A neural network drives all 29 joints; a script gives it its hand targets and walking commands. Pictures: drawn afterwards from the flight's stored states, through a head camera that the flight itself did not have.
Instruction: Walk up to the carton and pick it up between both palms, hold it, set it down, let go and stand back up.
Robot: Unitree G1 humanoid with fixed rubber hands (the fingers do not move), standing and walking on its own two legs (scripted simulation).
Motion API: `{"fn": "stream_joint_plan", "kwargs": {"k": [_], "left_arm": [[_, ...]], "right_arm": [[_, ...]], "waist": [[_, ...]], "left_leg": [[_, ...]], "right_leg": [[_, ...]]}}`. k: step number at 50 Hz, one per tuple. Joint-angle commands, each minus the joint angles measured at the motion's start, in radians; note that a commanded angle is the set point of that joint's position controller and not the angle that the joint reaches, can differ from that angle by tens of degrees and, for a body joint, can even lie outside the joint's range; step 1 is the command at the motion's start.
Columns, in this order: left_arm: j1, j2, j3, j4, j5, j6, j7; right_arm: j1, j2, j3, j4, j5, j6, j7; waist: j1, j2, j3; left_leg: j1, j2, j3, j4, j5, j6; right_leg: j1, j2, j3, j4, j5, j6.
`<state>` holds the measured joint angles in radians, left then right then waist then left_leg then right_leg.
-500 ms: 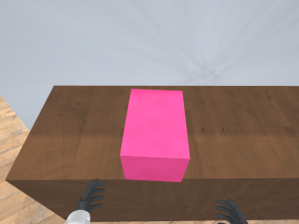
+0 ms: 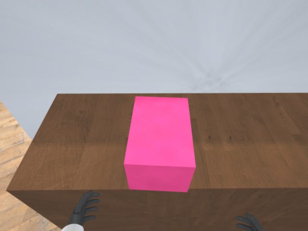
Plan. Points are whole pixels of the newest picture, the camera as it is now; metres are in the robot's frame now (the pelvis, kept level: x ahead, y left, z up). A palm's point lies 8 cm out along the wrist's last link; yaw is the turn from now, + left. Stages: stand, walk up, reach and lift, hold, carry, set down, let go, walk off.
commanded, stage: stand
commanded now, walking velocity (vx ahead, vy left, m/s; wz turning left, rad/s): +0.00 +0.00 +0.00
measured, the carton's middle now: (159, 141) +0.41 +0.01 -0.04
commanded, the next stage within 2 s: none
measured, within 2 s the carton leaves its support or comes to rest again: neither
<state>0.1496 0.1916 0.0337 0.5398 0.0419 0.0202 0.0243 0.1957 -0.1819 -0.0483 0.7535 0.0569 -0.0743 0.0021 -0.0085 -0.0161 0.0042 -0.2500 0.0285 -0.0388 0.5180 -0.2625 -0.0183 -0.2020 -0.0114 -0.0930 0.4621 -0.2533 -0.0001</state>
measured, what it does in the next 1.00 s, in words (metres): stands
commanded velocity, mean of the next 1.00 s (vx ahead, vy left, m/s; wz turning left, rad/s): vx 0.00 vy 0.00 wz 0.00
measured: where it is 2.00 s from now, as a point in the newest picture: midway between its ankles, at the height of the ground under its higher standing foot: outside the picture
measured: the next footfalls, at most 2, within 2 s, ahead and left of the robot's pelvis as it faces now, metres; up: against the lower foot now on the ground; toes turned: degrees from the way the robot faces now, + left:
none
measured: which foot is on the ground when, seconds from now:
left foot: down 0.00-1.00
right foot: down 0.00-1.00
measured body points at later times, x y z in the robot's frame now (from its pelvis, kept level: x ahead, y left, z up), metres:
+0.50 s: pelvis +0.02 +0.00 +0.00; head +0.02 +0.00 +0.45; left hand +0.19 +0.24 -0.09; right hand +0.16 -0.26 -0.10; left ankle +0.01 +0.13 -0.74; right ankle +0.00 -0.11 -0.74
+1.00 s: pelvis +0.00 +0.00 +0.00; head -0.02 +0.00 +0.45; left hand +0.16 +0.25 -0.10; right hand +0.12 -0.26 -0.11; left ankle +0.01 +0.13 -0.74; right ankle +0.00 -0.11 -0.74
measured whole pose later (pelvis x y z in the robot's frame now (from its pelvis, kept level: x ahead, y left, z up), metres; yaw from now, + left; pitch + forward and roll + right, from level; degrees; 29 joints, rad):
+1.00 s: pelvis +0.00 +0.00 +0.00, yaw +0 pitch +0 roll -1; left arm 0.15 0.22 0.04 0.78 0.04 -0.04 0.02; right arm 0.20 -0.24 -0.05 0.86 0.06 -0.05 0.00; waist -0.01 0.02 -0.06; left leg -0.25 0.03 -0.04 0.52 -0.27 -0.02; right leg -0.20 -0.01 -0.09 0.46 -0.26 0.00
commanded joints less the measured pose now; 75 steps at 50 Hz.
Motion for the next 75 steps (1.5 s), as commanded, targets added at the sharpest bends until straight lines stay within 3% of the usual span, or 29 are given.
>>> {"fn": "stream_joint_plan", "kwargs": {"k": [1, 6, 7, 8, 9, 11, 13, 16, 18, 19, 20, 21, 22, 24, 27, 29, 33, 37, 38, 40, 41, 43, 57, 58, 60, 61, 72, 73, 75], "left_arm": [[0.009, 0.257, 0.086, 0.020, 0.012, -0.066, -0.016], [0.031, 0.255, 0.083, 0.073, 0.003, -0.077, -0.021], [0.025, 0.274, 0.085, 0.077, 0.004, -0.082, -0.020], [0.024, 0.273, 0.084, 0.083, 0.001, -0.082, -0.019], [0.027, 0.274, 0.086, 0.087, -0.001, -0.081, -0.019], [0.037, 0.284, 0.087, 0.102, -0.004, -0.084, -0.021], [0.023, 0.293, 0.091, 0.114, -0.001, -0.085, -0.019], [0.026, 0.286, 0.089, 0.130, -0.007, -0.085, -0.017], [0.035, 0.291, 0.090, 0.142, -0.010, -0.083, -0.016], [0.025, 0.276, 0.086, 0.140, -0.007, -0.085, -0.018], [0.032, 0.290, 0.088, 0.152, -0.008, -0.084, -0.014], [0.030, 0.290, 0.088, 0.157, -0.009, -0.083, -0.015], [0.028, 0.303, 0.090, 0.160, -0.008, -0.086, -0.016], [0.023, 0.284, 0.085, 0.162, -0.009, -0.089, -0.019], [0.015, 0.296, 0.088, 0.173, -0.011, -0.091, -0.018], [0.016, 0.290, 0.087, 0.180, -0.011, -0.090, -0.017], [0.016, 0.309, 0.090, 0.193, -0.012, -0.090, -0.015], [0.020, 0.306, 0.087, 0.212, -0.015, -0.092, -0.015], [0.015, 0.313, 0.092, 0.210, -0.015, -0.091, -0.014], [0.012, 0.313, 0.090, 0.218, -0.012, -0.093, -0.014], [0.015, 0.301, 0.087, 0.222, -0.016, -0.094, -0.015], [0.012, 0.309, 0.086, 0.230, -0.013, -0.094, -0.018], [-0.007, 0.304, 0.080, 0.291, -0.015, -0.094, -0.022], [-0.005, 0.316, 0.082, 0.299, -0.013, -0.095, -0.021], [-0.016, 0.313, 0.080, 0.306, -0.015, -0.091, -0.021], [-0.001, 0.314, 0.080, 0.303, -0.017, -0.094, -0.023], [-0.015, 0.312, 0.075, 0.342, -0.014, -0.092, -0.025], [0.000, 0.309, 0.077, 0.350, -0.019, -0.092, -0.026], [0.001, 0.315, 0.078, 0.353, -0.021, -0.092, -0.026]], "right_arm": [[0.000, -0.251, -0.044, -0.103, -0.116, 0.005, -0.001], [-0.019, -0.285, -0.044, -0.103, -0.120, 0.012, -0.007], [0.000, -0.298, -0.048, -0.102, -0.112, 0.011, -0.007], [-0.019, -0.305, -0.048, -0.097, -0.117, 0.011, -0.008], [-0.031, -0.302, -0.047, -0.108, -0.113, 0.009, -0.007], [-0.027, -0.305, -0.047, -0.100, -0.112, 0.016, -0.006], [-0.015, -0.309, -0.052, -0.096, -0.111, 0.019, -0.011], [-0.023, -0.317, -0.050, -0.092, -0.113, 0.019, -0.012], [-0.011, -0.306, -0.049, -0.081, -0.111, 0.021, -0.012], [-0.014, -0.322, -0.052, -0.081, -0.110, 0.020, -0.015], [-0.007, -0.306, -0.047, -0.069, -0.112, 0.021, -0.015], [-0.016, -0.308, -0.047, -0.075, -0.113, 0.020, -0.014], [-0.016, -0.312, -0.050, -0.072, -0.114, 0.019, -0.016], [-0.016, -0.316, -0.048, -0.065, -0.113, 0.019, -0.015], [-0.001, -0.310, -0.046, -0.056, -0.109, 0.017, -0.018], [-0.020, -0.321, -0.052, -0.052, -0.113, 0.014, -0.017], [-0.023, -0.314, -0.047, -0.040, -0.110, 0.018, -0.017], [-0.019, -0.321, -0.047, -0.017, -0.110, 0.016, -0.015], [-0.014, -0.321, -0.049, -0.013, -0.107, 0.015, -0.016], [-0.016, -0.320, -0.047, -0.003, -0.108, 0.014, -0.015], [-0.023, -0.331, -0.047, 0.000, -0.113, 0.013, -0.015], [-0.013, -0.330, -0.047, 0.010, -0.109, 0.014, -0.015], [-0.037, -0.327, -0.042, 0.077, -0.109, 0.013, -0.009], [-0.042, -0.334, -0.042, 0.087, -0.113, 0.013, -0.009], [-0.035, -0.322, -0.039, 0.093, -0.109, 0.015, -0.009], [-0.027, -0.328, -0.040, 0.098, -0.109, 0.014, -0.011], [-0.044, -0.328, -0.037, 0.131, -0.106, 0.013, -0.007], [-0.049, -0.339, -0.039, 0.134, -0.109, 0.011, -0.009], [-0.043, -0.325, -0.033, 0.140, -0.104, 0.014, -0.008]], "waist": [[0.026, 0.040, -0.081], [0.028, 0.092, -0.117], [0.022, 0.048, -0.144], [0.030, 0.069, -0.152], [0.031, 0.043, -0.161], [0.034, 0.060, -0.157], [0.023, 0.030, -0.172], [0.031, 0.046, -0.179], [0.029, 0.034, -0.195], [0.028, 0.055, -0.180], [0.030, 0.033, -0.161], [0.029, 0.061, -0.168], [0.023, 0.030, -0.160], [0.029, 0.071, -0.168], [0.020, 0.032, -0.150], [0.024, 0.043, -0.157], [0.020, 0.029, -0.136], [0.021, 0.051, -0.137], [0.023, 0.016, -0.132], [0.023, 0.010, -0.107], [0.027, 0.040, -0.111], [0.020, 0.047, -0.101], [0.020, 0.025, -0.038], [0.029, 0.016, -0.030], [0.015, 0.035, -0.026], [0.028, 0.049, -0.020], [0.015, 0.025, 0.013], [0.028, 0.049, 0.015], [0.028, 0.017, 0.011]], "left_leg": [[-0.032, 0.044, -0.048, -0.033, 0.014, 0.074], [0.007, 0.068, -0.060, -0.029, 0.208, 0.078], [0.020, 0.071, -0.062, -0.018, 0.241, 0.074], [0.027, 0.070, -0.059, -0.018, 0.245, 0.074], [0.027, 0.071, -0.059, -0.007, 0.254, 0.074], [0.043, 0.074, -0.054, 0.002, 0.308, 0.073], [0.047, 0.074, -0.048, 0.008, 0.297, 0.070], [0.045, 0.077, -0.046, 0.009, 0.361, 0.071], [0.085, 0.082, -0.051, 0.013, 0.360, 0.069], [0.064, 0.082, -0.050, 0.010, 0.356, 0.067], [0.059, 0.085, -0.061, 0.000, 0.341, 0.069], [0.076, 0.078, -0.043, 0.004, 0.310, 0.063], [0.070, 0.083, -0.051, 0.004, 0.313, 0.067], [0.056, 0.083, -0.052, -0.008, 0.314, 0.067], [0.062, 0.093, -0.062, -0.013, 0.345, 0.070], [0.076, 0.093, -0.060, -0.004, 0.377, 0.071], [0.081, 0.094, -0.059, -0.019, 0.352, 0.065], [0.058, 0.088, -0.067, -0.030, 0.296, 0.071], [0.062, 0.089, -0.064, -0.032, 0.303, 0.069], [0.067, 0.086, -0.067, -0.039, 0.290, 0.070], [0.047, 0.084, -0.075, -0.046, 0.282, 0.075], [0.051, 0.086, -0.073, -0.049, 0.269, 0.068], [0.006, 0.086, -0.101, -0.115, 0.123, 0.067], [0.001, 0.088, -0.098, -0.119, 0.123, 0.068], [0.010, 0.085, -0.098, -0.123, 0.126, 0.065], [0.005, 0.089, -0.100, -0.127, 0.132, 0.067], [-0.003, 0.086, -0.106, -0.156, 0.075, 0.061], [-0.002, 0.089, -0.105, -0.154, 0.085, 0.066], [0.004, 0.090, -0.106, -0.150, 0.103, 0.063]], "right_leg": [[-0.042, -0.095, 0.124, -0.066, -0.096, -0.037], [0.031, -0.092, 0.105, -0.020, 0.119, -0.030], [0.057, -0.094, 0.102, -0.015, 0.167, -0.031], [0.053, -0.096, 0.106, -0.010, 0.170, -0.031], [0.067, -0.098, 0.104, -0.013, 0.191, -0.032], [0.073, -0.103, 0.104, -0.003, 0.248, -0.031], [0.092, -0.113, 0.108, -0.005, 0.282, -0.037], [0.115, -0.115, 0.103, 0.012, 0.341, -0.035], [0.091, -0.108, 0.099, 0.010, 0.306, -0.037], [0.100, -0.112, 0.102, 0.009, 0.306, -0.038], [0.090, -0.114, 0.104, 0.007, 0.310, -0.040], [0.075, -0.115, 0.104, -0.011, 0.274, -0.038], [0.080, -0.114, 0.106, -0.014, 0.269, -0.040], [0.101, -0.117, 0.106, -0.005, 0.278, -0.040], [0.085, -0.113, 0.099, 0.003, 0.290, -0.043], [0.085, -0.110, 0.095, 0.003, 0.304, -0.041], [0.066, -0.116, 0.095, -0.013, 0.293, -0.045], [0.090, -0.117, 0.113, -0.026, 0.245, -0.048], [0.086, -0.119, 0.111, -0.036, 0.265, -0.050], [0.055, -0.113, 0.108, -0.043, 0.237, -0.048], [0.073, -0.115, 0.117, -0.038, 0.218, -0.047], [0.063, -0.120, 0.117, -0.053, 0.209, -0.050], [0.039, -0.116, 0.136, -0.110, 0.056, -0.048], [0.048, -0.118, 0.139, -0.117, 0.060, -0.048], [0.035, -0.118, 0.140, -0.119, 0.048, -0.048], [0.038, -0.120, 0.141, -0.121, 0.054, -0.048], [0.013, -0.115, 0.142, -0.141, 0.000, -0.042], [0.013, -0.116, 0.152, -0.141, 0.006, -0.041], [0.014, -0.115, 0.144, -0.144, 0.005, -0.042]]}}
